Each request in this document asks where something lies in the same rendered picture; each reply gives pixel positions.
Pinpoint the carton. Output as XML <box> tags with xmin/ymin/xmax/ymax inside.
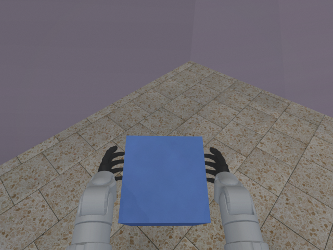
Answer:
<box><xmin>118</xmin><ymin>135</ymin><xmax>211</xmax><ymax>226</ymax></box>

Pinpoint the robot right forearm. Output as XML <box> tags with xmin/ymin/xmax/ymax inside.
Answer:
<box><xmin>214</xmin><ymin>171</ymin><xmax>270</xmax><ymax>250</ymax></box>

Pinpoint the right robot hand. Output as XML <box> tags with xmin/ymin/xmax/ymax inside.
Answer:
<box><xmin>204</xmin><ymin>147</ymin><xmax>230</xmax><ymax>183</ymax></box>

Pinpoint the left robot hand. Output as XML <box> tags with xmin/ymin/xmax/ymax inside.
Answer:
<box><xmin>98</xmin><ymin>146</ymin><xmax>125</xmax><ymax>181</ymax></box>

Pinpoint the robot left forearm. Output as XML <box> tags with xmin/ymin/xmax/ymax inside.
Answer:
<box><xmin>66</xmin><ymin>171</ymin><xmax>117</xmax><ymax>250</ymax></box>

